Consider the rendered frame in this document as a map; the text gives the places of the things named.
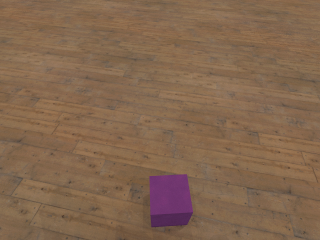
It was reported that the carton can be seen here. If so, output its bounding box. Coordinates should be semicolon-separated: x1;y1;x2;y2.
149;174;193;227

